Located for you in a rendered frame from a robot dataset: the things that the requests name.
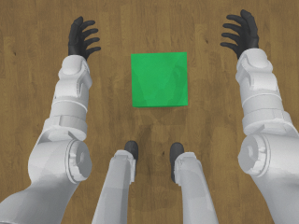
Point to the carton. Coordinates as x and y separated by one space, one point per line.
159 79

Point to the robot right foot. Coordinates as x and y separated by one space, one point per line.
175 150

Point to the robot right forearm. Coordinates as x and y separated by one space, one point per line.
260 97

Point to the robot right upper arm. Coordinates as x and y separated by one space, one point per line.
272 161

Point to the right robot hand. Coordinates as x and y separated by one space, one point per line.
248 33

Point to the robot left shin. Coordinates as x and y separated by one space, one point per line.
121 152

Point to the robot left upper arm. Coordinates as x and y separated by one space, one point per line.
56 168

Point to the robot left forearm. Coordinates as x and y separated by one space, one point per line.
70 103

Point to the left robot hand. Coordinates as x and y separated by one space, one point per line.
76 44

